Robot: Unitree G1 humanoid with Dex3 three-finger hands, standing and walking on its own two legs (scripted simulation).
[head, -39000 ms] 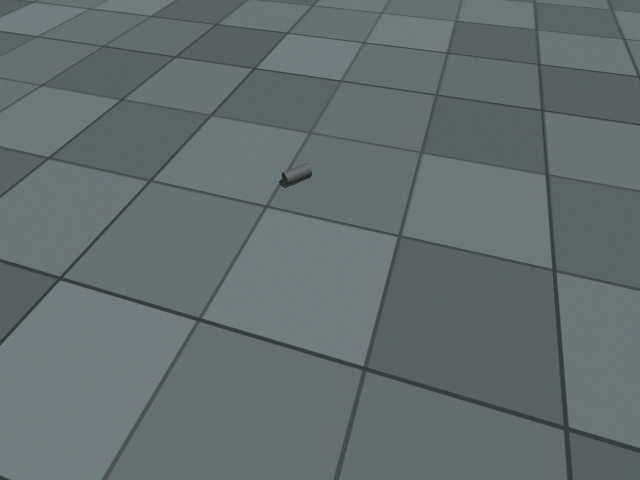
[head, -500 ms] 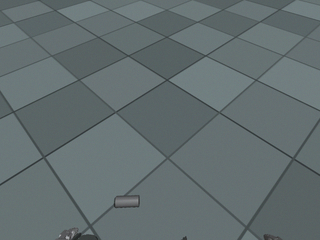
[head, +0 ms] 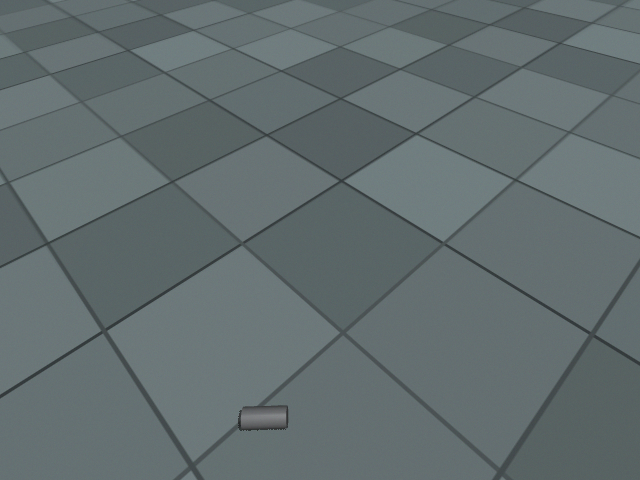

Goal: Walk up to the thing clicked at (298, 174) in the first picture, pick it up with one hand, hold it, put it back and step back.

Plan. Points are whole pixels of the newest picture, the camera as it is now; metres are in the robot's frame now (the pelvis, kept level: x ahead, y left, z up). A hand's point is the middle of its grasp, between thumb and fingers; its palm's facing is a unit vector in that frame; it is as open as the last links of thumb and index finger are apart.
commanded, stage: stand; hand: left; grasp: from above
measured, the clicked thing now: (265, 417) +0.45 +0.23 -0.74
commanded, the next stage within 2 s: step back in 1.72 s
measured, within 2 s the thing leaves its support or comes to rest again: neither
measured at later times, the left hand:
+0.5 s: hand out of the picture +0.06 +0.22 -0.15, palm faces +0.00 -0.94 -0.33, open 7.4 cm
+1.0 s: hand out of the picture +0.10 +0.22 -0.15, palm faces +0.00 -0.94 -0.34, open 7.4 cm
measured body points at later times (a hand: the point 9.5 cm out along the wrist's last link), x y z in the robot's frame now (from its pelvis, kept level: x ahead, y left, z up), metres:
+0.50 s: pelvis +0.01 -0.02 +0.00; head +0.01 -0.03 +0.45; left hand +0.06 +0.27 -0.13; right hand +0.06 -0.31 -0.14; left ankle +0.02 +0.13 -0.74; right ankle +0.03 -0.15 -0.74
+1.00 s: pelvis +0.02 -0.02 +0.01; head +0.03 -0.03 +0.46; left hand +0.10 +0.27 -0.12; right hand +0.09 -0.31 -0.14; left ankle +0.02 +0.13 -0.74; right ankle +0.03 -0.15 -0.74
